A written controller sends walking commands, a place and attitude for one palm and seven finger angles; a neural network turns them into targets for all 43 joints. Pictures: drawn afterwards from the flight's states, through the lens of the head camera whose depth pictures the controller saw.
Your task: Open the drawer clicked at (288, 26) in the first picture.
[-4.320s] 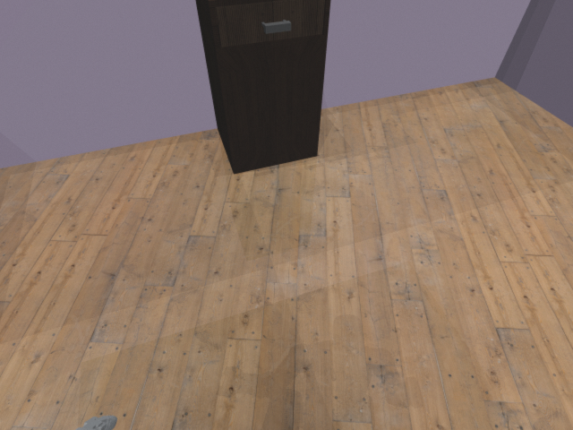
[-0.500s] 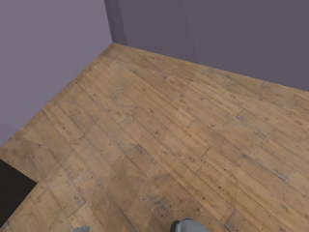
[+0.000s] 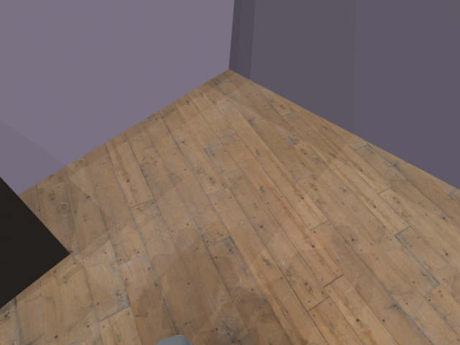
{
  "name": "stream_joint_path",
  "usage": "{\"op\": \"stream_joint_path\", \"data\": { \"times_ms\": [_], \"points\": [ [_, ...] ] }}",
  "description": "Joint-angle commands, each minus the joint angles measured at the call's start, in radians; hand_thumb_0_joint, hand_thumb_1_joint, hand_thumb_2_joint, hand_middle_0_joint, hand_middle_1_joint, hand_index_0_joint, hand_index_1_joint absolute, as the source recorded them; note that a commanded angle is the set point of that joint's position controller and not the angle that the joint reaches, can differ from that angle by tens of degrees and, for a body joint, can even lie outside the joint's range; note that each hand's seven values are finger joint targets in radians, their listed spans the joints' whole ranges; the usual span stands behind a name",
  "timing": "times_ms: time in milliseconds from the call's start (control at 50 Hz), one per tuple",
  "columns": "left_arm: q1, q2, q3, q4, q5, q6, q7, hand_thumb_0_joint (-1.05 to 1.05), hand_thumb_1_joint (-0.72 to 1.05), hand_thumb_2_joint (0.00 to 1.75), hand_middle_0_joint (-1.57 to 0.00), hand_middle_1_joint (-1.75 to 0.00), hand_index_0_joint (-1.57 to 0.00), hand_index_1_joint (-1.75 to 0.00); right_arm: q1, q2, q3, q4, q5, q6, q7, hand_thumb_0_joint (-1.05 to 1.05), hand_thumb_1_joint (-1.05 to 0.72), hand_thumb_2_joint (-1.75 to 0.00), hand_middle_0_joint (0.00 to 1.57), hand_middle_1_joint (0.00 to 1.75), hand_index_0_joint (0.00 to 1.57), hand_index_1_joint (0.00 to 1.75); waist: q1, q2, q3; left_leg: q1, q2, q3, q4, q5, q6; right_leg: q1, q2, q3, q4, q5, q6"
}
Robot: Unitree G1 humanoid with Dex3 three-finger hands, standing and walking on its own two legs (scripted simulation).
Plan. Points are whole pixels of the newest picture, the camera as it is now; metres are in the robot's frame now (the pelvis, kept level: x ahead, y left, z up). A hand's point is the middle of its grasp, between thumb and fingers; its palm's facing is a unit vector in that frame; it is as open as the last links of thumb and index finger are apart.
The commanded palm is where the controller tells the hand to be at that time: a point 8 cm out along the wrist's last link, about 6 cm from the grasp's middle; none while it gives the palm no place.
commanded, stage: turn to face it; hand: left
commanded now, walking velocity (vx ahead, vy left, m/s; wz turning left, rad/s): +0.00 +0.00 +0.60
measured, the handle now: out of the picture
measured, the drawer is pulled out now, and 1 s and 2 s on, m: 0.00 0.00 0.00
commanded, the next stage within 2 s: take the last steps up to it in 1.40 s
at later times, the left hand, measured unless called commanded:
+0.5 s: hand out of the picture +0.07 +0.17 -0.12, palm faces +0.28 -0.91 -0.31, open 7.4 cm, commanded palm none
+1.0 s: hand out of the picture -0.11 +0.17 -0.16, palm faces +0.59 -0.76 -0.27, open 7.4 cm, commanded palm none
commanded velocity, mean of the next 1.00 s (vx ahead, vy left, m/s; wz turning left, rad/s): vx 0.00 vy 0.00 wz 0.58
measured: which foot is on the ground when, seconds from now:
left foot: down 0.00-0.42, up 0.44-0.86, down 0.88-1.00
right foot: up 0.00-0.40, down 0.42-0.88, up 0.90-1.00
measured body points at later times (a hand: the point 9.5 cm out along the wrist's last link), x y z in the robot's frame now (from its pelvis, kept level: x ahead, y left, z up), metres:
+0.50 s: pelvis +0.01 -0.06 +0.01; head +0.05 -0.08 +0.46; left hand +0.05 +0.21 -0.10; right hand +0.16 -0.29 -0.15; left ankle +0.02 +0.07 -0.68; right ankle +0.04 -0.16 -0.72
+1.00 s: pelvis -0.01 -0.04 +0.01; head +0.02 +0.01 +0.46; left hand -0.14 +0.21 -0.14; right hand +0.24 -0.18 -0.11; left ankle -0.08 +0.04 -0.72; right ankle +0.04 -0.17 -0.65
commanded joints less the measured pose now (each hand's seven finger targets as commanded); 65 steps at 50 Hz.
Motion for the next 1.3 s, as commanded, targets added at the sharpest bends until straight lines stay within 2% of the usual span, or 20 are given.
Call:
{"op": "stream_joint_path", "data": {
  "times_ms": [0,80,260,320,360,380,400,420,500,700,760,820,840,860,880,960,1000,1160,1240,1280],
  "points": [
    [-0.065,0.096,0.023,-0.141,0.002,-0.006,0.004,0.0,0.9,0.9,-0.2,-0.3,-0.2,-0.3,0.145,-0.234,-0.055,-0.039,0.006,-0.012,-0.031,0.0,-0.9,-0.9,0.2,0.3,0.2,0.3,-0.063,0.25,-0.16,0.29,0.335,-0.505,-0.347,0.368,0.18,-0.348,0.015,0.249,0.441,-0.117,0.046],
    [0.019,0.102,0.03,-0.101,0.002,0.001,-0.006,0.0,0.9,0.9,-0.2,-0.3,-0.2,-0.3,0.025,-0.189,-0.039,-0.082,0.011,-0.026,-0.033,0.0,-0.9,-0.9,0.2,0.3,0.2,0.3,-0.008,0.146,-0.172,0.251,0.199,-0.314,-0.347,0.389,0.116,-0.266,0.015,0.261,0.376,0.072,0.063],
    [-0.028,0.106,0.024,-0.156,-0.005,0.008,0.004,0.0,0.9,0.9,-0.2,-0.3,-0.2,-0.3,0.033,-0.222,-0.066,-0.084,0.007,0.0,-0.021,0.0,-0.9,-0.9,0.2,0.3,0.2,0.3,-0.036,0.173,-0.146,0.246,0.185,-0.424,-0.339,0.306,0.147,-0.187,0.063,0.26,0.104,0.011,0.069],
    [0.018,0.106,0.02,-0.16,-0.011,0.003,0.007,0.0,0.9,0.9,-0.2,-0.3,-0.2,-0.3,-0.009,-0.234,-0.073,-0.103,0.006,0.01,-0.016,0.0,-0.9,-0.9,0.2,0.3,0.2,0.3,-0.016,0.202,-0.149,0.158,0.156,-0.459,-0.313,0.29,0.129,-0.057,0.095,0.246,-0.049,0.032,0.054],
    [0.102,0.128,0.025,-0.148,-0.011,-0.007,0.009,0.0,0.9,0.9,-0.2,-0.3,-0.2,-0.3,-0.054,-0.224,-0.076,-0.12,0.013,0.015,-0.012,0.0,-0.9,-0.9,0.2,0.3,0.2,0.3,0.031,0.174,-0.156,0.062,0.101,-0.44,-0.243,0.245,0.083,0.106,0.104,0.233,-0.278,0.177,0.044],
    [0.139,0.174,0.035,-0.148,-0.003,-0.016,0.015,0.0,0.9,0.9,-0.2,-0.3,-0.2,-0.3,-0.05,-0.181,-0.072,-0.132,0.021,0.016,-0.007,0.0,-0.9,-0.9,0.2,0.3,0.2,0.3,0.049,0.048,-0.162,-0.067,0.033,-0.388,-0.138,0.1,0.024,0.239,0.011,0.309,-0.439,0.19,0.015],
    [0.146,0.278,0.052,-0.161,0.016,-0.025,0.023,0.0,0.9,0.9,-0.2,-0.3,-0.2,-0.3,-0.037,-0.103,-0.058,-0.157,0.025,0.016,-0.002,0.0,-0.9,-0.9,0.2,0.3,0.2,0.3,0.054,-0.265,-0.144,-0.266,-0.127,-0.187,0.119,-0.199,-0.071,0.307,-0.287,0.627,-0.55,0.182,-0.096],
    [0.096,0.299,0.041,-0.187,0.008,-0.014,0.021,0.0,0.9,0.9,-0.2,-0.3,-0.2,-0.3,-0.046,-0.135,-0.064,-0.167,0.01,0.017,-0.003,0.0,-0.9,-0.9,0.2,0.3,0.2,0.3,0.044,-0.216,-0.126,-0.24,-0.102,-0.197,0.334,-0.311,-0.069,0.148,-0.385,0.625,-0.542,0.231,-0.167],
    [-0.044,0.172,0.013,-0.214,0.007,-0.029,0.019,0.0,0.9,0.9,-0.2,-0.3,-0.2,-0.3,0.0,-0.128,-0.061,-0.099,0.007,0.041,0.015,0.0,-0.9,-0.9,0.2,0.3,0.2,0.3,-0.035,-0.115,-0.027,-0.217,-0.038,-0.167,0.565,-0.093,-0.097,0.061,-0.184,0.325,-0.461,0.404,-0.109],
    [0.119,0.233,0.028,-0.142,0.014,-0.021,0.016,0.0,0.9,0.9,-0.2,-0.3,-0.2,-0.3,-0.14,-0.112,-0.032,-0.119,0.019,0.04,0.017,0.0,-0.9,-0.9,0.2,0.3,0.2,0.3,0.056,-0.16,-0.085,-0.116,-0.018,-0.063,0.222,-0.186,-0.112,0.239,-0.247,0.219,-0.401,0.618,-0.149],
    [0.112,0.252,0.039,-0.127,0.016,-0.014,0.013,0.0,0.9,0.9,-0.2,-0.3,-0.2,-0.3,-0.131,-0.11,-0.024,-0.125,0.024,0.028,0.014,0.0,-0.9,-0.9,0.2,0.3,0.2,0.3,0.06,-0.183,-0.114,-0.027,-0.023,-0.03,0.072,-0.202,-0.092,0.243,-0.27,0.194,-0.351,0.648,-0.146],
    [0.097,0.248,0.045,-0.121,0.002,-0.004,0.005,0.0,0.9,0.9,-0.2,-0.3,-0.2,-0.3,-0.04,-0.144,-0.032,-0.107,0.018,0.013,0.009,0.0,-0.9,-0.9,0.2,0.3,0.2,0.3,0.007,-0.118,-0.162,0.186,-0.032,-0.012,-0.225,0.021,-0.065,0.159,-0.23,0.102,-0.19,0.595,-0.061],
    [0.099,0.216,0.043,-0.137,-0.005,0.0,0.0,0.0,0.9,0.9,-0.2,-0.3,-0.2,-0.3,0.02,-0.228,-0.052,-0.098,0.014,0.002,0.006,0.0,-0.9,-0.9,0.2,0.3,0.2,0.3,-0.029,0.061,-0.208,0.38,0.091,-0.178,-0.302,0.223,-0.007,-0.026,-0.167,0.065,-0.012,0.415,0.001],
    [0.047,0.146,0.02,-0.189,-0.007,0.002,-0.009,0.0,0.9,0.9,-0.2,-0.3,-0.2,-0.3,0.085,-0.34,-0.078,-0.096,0.014,0.002,0.002,0.0,-0.9,-0.9,0.2,0.3,0.2,0.3,-0.072,0.346,-0.198,0.492,0.348,-0.487,-0.316,0.599,0.117,-0.31,-0.037,0.067,0.202,-0.178,0.074],
    [-0.03,0.152,0.012,-0.208,0.005,0.016,0.001,0.0,0.9,0.9,-0.2,-0.3,-0.2,-0.3,0.147,-0.34,-0.079,-0.06,0.018,0.003,-0.01,0.0,-0.9,-0.9,0.2,0.3,0.2,0.3,-0.103,0.28,-0.194,0.448,0.379,-0.502,-0.309,0.675,0.182,-0.346,-0.023,0.187,0.321,-0.212,0.068],
    [0.006,0.154,0.024,-0.144,-0.002,0.013,-0.009,0.0,0.9,0.9,-0.2,-0.3,-0.2,-0.3,-0.041,-0.234,-0.043,-0.105,0.014,-0.006,-0.028,0.0,-0.9,-0.9,0.2,0.3,0.2,0.3,-0.006,0.187,-0.119,0.28,0.188,-0.314,-0.309,0.543,0.122,-0.277,-0.006,0.251,0.386,0.031,0.072],
    [0.027,0.153,0.022,-0.134,-0.002,0.017,-0.008,0.0,0.9,0.9,-0.2,-0.3,-0.2,-0.3,-0.045,-0.23,-0.042,-0.108,0.015,-0.009,-0.027,0.0,-0.9,-0.9,0.2,0.3,0.2,0.3,-0.002,0.169,-0.122,0.276,0.164,-0.296,-0.321,0.52,0.12,-0.245,0.01,0.249,0.341,0.056,0.077],
    [-0.042,0.129,0.007,-0.165,-0.006,0.011,0.003,0.0,0.9,0.9,-0.2,-0.3,-0.2,-0.3,0.022,-0.222,-0.048,-0.082,0.009,-0.001,-0.028,0.0,-0.9,-0.9,0.2,0.3,0.2,0.3,-0.033,0.182,-0.129,0.315,0.174,-0.4,-0.297,0.553,0.153,-0.176,0.061,0.255,0.102,0.002,0.071],
    [0.015,0.117,0.002,-0.153,-0.013,-0.002,0.009,0.0,0.9,0.9,-0.2,-0.3,-0.2,-0.3,-0.001,-0.212,-0.048,-0.082,0.008,0.003,-0.029,0.0,-0.9,-0.9,0.2,0.3,0.2,0.3,-0.004,0.19,-0.144,0.257,0.145,-0.43,-0.241,0.596,0.128,-0.021,0.101,0.24,-0.129,0.083,0.047],
    [0.086,0.14,0.005,-0.132,-0.009,-0.021,0.013,0.0,0.9,0.9,-0.2,-0.3,-0.2,-0.3,-0.012,-0.189,-0.045,-0.079,0.018,0.001,-0.025,0.0,-0.9,-0.9,0.2,0.3,0.2,0.3,0.035,0.123,-0.161,0.17,0.085,-0.387,-0.157,0.445,0.059,0.156,0.071,0.247,-0.389,0.299,0.04]
  ]
}}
